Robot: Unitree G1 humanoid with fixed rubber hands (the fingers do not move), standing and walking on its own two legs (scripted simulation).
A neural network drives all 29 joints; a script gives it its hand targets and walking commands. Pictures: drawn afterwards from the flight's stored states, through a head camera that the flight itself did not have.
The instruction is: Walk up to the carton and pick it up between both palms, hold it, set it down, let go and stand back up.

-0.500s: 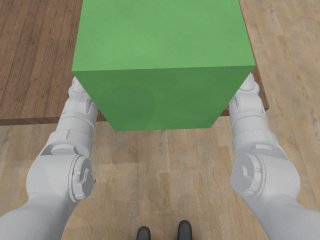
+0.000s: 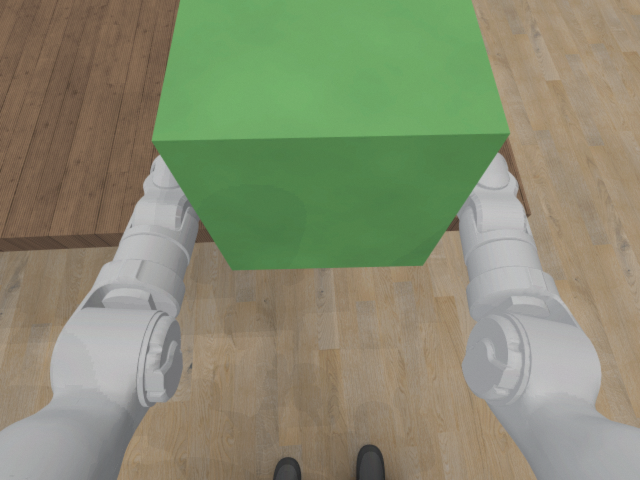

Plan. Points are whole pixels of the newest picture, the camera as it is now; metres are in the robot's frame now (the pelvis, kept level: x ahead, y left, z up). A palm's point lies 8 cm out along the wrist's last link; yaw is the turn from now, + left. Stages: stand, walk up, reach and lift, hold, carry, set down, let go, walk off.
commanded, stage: reach and lift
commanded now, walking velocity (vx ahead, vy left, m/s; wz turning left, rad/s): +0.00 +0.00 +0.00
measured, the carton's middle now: (325, 115) +0.53 -0.01 +0.08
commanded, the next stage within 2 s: none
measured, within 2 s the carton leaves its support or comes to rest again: leaves its support in 0.10 s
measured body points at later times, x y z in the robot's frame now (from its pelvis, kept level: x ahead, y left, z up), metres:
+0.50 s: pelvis -0.04 +0.01 +0.01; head +0.08 +0.01 +0.44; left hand +0.47 +0.20 +0.12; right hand +0.48 -0.14 +0.13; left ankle -0.04 +0.10 -0.73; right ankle -0.02 -0.12 -0.73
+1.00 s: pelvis -0.03 -0.02 +0.02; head +0.04 -0.02 +0.46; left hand +0.45 +0.14 +0.15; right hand +0.45 -0.20 +0.17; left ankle -0.04 +0.10 -0.73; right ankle -0.02 -0.12 -0.73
